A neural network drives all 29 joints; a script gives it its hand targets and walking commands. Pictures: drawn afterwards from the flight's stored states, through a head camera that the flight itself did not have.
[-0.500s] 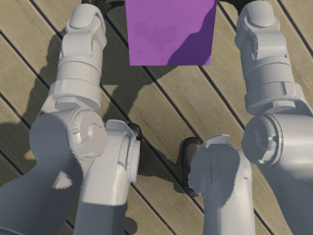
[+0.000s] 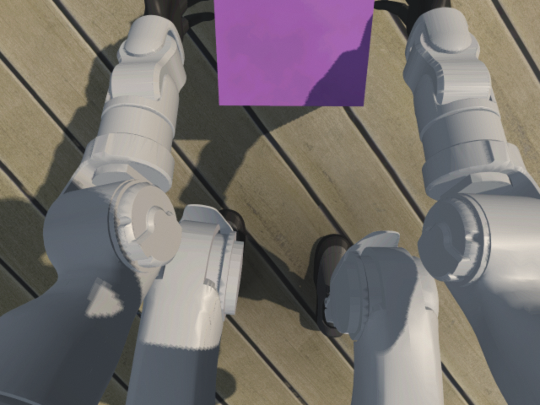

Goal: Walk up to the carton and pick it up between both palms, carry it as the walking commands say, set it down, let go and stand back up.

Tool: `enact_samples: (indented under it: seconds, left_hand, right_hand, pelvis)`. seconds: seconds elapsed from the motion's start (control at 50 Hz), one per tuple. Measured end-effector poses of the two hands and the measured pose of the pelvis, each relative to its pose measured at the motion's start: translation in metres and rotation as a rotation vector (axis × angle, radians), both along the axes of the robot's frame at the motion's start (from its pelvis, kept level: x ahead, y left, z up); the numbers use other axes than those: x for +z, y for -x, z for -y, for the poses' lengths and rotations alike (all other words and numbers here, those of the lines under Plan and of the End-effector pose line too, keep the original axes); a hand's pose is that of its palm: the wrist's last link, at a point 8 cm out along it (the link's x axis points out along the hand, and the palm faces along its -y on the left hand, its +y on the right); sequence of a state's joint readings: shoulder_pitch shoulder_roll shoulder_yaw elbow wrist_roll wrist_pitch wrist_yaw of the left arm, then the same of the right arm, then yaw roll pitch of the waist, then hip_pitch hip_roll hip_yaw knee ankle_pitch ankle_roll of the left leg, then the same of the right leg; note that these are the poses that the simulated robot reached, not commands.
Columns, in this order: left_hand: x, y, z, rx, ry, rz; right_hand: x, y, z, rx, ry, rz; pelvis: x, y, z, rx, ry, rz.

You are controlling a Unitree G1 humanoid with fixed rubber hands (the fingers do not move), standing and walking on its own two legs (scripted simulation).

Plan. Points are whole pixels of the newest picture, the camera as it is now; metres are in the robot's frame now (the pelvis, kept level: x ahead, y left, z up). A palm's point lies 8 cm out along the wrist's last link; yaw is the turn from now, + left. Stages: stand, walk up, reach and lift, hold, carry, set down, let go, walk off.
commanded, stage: set down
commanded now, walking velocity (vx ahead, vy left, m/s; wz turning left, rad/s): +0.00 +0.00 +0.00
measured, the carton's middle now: (291, 23) +0.56 +0.04 -0.28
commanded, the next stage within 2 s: let go in 1.94 s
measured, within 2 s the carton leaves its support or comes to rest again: rests again in 0.10 s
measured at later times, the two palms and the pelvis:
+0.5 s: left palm (141, 50) +0.49 +0.21 -0.20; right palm (437, 30) +0.54 -0.13 -0.19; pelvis -0.01 +0.01 -0.01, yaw +0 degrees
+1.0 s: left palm out of the picture +0.51 +0.23 -0.10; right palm out of the picture +0.55 -0.12 -0.10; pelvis -0.02 +0.01 +0.03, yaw -2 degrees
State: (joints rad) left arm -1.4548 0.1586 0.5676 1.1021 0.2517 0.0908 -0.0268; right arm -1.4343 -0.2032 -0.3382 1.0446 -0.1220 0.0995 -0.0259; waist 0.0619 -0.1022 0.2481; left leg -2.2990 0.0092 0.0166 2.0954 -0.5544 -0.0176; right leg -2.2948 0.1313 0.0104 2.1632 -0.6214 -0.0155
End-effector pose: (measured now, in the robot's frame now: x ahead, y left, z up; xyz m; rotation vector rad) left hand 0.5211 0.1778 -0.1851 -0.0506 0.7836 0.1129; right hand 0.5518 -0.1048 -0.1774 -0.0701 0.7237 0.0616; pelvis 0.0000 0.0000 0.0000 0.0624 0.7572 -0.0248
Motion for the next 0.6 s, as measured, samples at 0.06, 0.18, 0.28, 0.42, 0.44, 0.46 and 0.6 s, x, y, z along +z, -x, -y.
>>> enact_samples:
  seconds: [0.06,0.18,0.28,0.42,0.44,0.46,0.6]
  left_hand:
    - [-0.008,0.007,-0.006,0.011,-0.02,-0.026]
    - [-0.013,0.008,-0.019,0.013,-0.066,-0.013]
    - [-0.012,0.011,-0.018,0.032,-0.072,-0.004]
    - [-0.016,0.024,-0.033,0.06,-0.101,-0.025]
    - [-0.017,0.026,-0.034,0.063,-0.1,-0.028]
    - [-0.018,0.028,-0.036,0.067,-0.101,-0.034]
    - [-0.007,0.017,-0.04,0.084,-0.096,0.039]
  right_hand:
    - [-0.008,0.005,-0.005,-0.009,-0.013,-0.026]
    - [-0.022,0.016,-0.016,-0.023,-0.029,-0.058]
    - [-0.016,0.013,-0.006,-0.047,0.01,-0.014]
    - [-0.01,0.01,0.021,-0.095,0.027,-0.003]
    - [-0.011,0.01,0.022,-0.096,0.025,-0.007]
    - [-0.012,0.011,0.023,-0.097,0.023,-0.013]
    - [-0.015,0.014,0.017,-0.084,0.008,-0.03]
  pelvis:
    - [0.0,0.0,-0.001,0.001,0.002,0.001]
    - [-0.001,0.001,-0.004,0.005,0.012,0.015]
    - [-0.006,0.004,-0.008,0.009,0.022,0.041]
    - [-0.011,0.007,-0.009,0.01,0.022,0.065]
    - [-0.011,0.007,-0.008,0.01,0.022,0.066]
    - [-0.011,0.007,-0.008,0.01,0.021,0.066]
    - [-0.011,0.007,-0.008,0.011,0.021,0.067]
